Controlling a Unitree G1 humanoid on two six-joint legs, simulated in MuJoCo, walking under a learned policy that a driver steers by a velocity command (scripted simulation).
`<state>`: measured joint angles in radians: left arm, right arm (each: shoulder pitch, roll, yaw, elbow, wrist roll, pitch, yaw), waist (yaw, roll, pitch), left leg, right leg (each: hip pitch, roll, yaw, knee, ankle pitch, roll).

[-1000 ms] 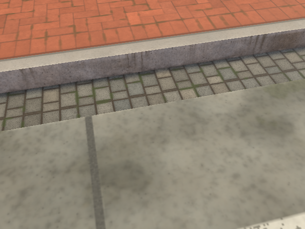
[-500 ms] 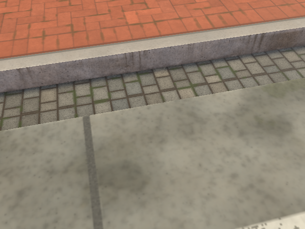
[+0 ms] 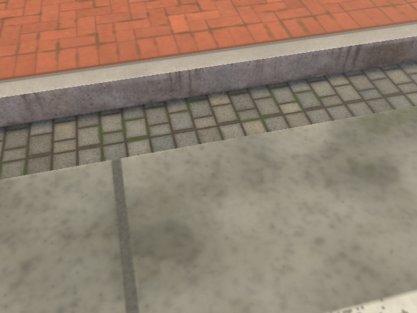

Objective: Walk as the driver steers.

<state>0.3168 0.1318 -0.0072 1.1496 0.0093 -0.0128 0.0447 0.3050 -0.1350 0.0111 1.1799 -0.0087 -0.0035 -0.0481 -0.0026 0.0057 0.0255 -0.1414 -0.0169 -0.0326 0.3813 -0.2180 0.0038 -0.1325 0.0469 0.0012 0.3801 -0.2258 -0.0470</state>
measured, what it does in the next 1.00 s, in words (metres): walks ahead: left foot, then right foot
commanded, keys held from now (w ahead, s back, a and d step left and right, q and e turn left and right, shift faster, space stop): w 1.00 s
